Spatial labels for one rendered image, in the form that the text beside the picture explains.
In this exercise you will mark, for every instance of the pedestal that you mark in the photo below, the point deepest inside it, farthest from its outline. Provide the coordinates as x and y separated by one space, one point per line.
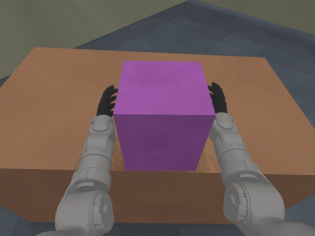
49 102

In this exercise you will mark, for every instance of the robot left hand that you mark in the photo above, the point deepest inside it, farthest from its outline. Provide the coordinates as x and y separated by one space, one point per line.
105 105

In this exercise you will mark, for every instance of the right robot forearm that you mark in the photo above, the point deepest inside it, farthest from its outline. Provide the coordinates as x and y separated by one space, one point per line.
232 154

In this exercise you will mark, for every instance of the robot right upper arm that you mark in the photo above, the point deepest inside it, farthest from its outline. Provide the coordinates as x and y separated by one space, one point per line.
257 209

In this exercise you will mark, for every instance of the carton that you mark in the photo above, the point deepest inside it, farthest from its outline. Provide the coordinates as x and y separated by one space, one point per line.
163 115

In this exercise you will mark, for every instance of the robot left upper arm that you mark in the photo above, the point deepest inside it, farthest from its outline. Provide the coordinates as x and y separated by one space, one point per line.
83 214

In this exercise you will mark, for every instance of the left robot forearm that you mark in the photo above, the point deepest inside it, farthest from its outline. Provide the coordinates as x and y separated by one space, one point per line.
94 168

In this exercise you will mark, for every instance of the robot right hand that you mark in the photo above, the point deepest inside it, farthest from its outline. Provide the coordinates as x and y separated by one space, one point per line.
218 99

